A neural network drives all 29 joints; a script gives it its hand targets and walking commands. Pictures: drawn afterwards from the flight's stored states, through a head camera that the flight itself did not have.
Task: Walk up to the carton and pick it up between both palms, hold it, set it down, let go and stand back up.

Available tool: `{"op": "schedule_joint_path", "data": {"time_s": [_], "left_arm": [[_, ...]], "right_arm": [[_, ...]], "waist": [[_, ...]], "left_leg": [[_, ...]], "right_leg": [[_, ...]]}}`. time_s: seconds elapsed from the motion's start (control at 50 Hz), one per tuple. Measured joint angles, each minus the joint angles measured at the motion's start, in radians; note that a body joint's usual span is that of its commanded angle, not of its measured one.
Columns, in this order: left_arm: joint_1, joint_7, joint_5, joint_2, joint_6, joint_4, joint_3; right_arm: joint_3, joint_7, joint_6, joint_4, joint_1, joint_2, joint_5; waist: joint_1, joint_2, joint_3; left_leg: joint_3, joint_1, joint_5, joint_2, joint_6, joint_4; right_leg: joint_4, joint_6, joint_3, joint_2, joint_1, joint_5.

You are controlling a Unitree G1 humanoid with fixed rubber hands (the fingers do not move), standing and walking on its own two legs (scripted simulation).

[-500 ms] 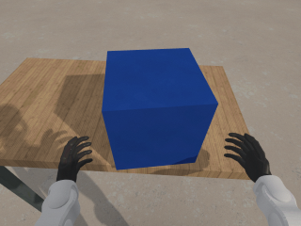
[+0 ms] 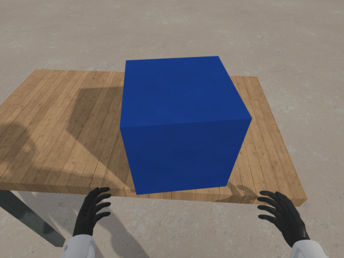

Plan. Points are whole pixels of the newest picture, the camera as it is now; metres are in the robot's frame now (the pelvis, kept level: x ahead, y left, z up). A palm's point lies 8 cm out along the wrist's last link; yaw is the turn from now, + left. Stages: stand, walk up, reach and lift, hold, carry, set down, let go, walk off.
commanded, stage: set down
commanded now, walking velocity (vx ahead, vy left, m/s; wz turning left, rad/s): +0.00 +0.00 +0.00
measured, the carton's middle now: (177, 125) +0.43 +0.00 +0.09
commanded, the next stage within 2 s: let go in 0.58 s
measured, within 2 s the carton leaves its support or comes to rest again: neither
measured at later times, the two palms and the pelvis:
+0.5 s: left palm (78, 251) +0.17 +0.23 -0.05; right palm (277, 251) +0.18 -0.22 -0.05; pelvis +0.00 +0.01 +0.00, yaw +0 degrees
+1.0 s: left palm out of the picture +0.16 +0.24 -0.08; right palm out of the picture +0.17 -0.22 -0.09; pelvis +0.01 +0.01 +0.00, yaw +1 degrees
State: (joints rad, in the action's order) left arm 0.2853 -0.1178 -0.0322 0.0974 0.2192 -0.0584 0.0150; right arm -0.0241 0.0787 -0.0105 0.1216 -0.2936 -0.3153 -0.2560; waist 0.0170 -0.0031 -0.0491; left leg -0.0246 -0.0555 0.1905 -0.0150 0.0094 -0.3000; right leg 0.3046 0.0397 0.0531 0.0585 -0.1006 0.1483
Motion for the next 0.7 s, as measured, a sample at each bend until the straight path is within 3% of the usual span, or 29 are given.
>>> {"op": "schedule_joint_path", "data": {"time_s": [0.1,0.36,0.56,0.7], "left_arm": [[-0.003,-0.01,-0.016,0.02,0.02,0.063,0.014],[-0.084,0.019,0.009,0.035,0.023,0.265,-0.01],[-0.035,0.035,0.015,0.044,-0.044,0.344,-0.008],[-0.047,0.049,0.008,0.061,-0.041,0.388,-0.002]], "right_arm": [[-0.006,-0.007,-0.02,0.042,-0.002,0.022,0.032],[-0.004,0.002,-0.006,0.229,0.07,0.047,0.132],[-0.01,-0.005,0.079,0.346,0.048,0.075,0.171],[-0.015,-0.012,0.106,0.405,0.065,0.081,0.185]], "waist": [[-0.002,0.002,-0.004],[0.001,0.009,-0.007],[0.0,0.009,-0.023],[-0.001,0.019,-0.032]], "left_leg": [[0.004,-0.012,0.007,0.003,-0.002,-0.019],[0.001,-0.035,0.02,0.015,-0.016,-0.044],[0.004,-0.033,0.038,0.016,-0.02,-0.059],[0.002,-0.03,0.049,0.013,-0.019,-0.069]], "right_leg": [[0.016,-0.003,-0.004,-0.003,-0.01,0.006],[0.033,-0.018,-0.003,-0.016,-0.03,0.015],[0.034,-0.022,-0.01,-0.018,-0.019,0.027],[0.04,-0.021,-0.013,-0.016,-0.015,0.036]]}}
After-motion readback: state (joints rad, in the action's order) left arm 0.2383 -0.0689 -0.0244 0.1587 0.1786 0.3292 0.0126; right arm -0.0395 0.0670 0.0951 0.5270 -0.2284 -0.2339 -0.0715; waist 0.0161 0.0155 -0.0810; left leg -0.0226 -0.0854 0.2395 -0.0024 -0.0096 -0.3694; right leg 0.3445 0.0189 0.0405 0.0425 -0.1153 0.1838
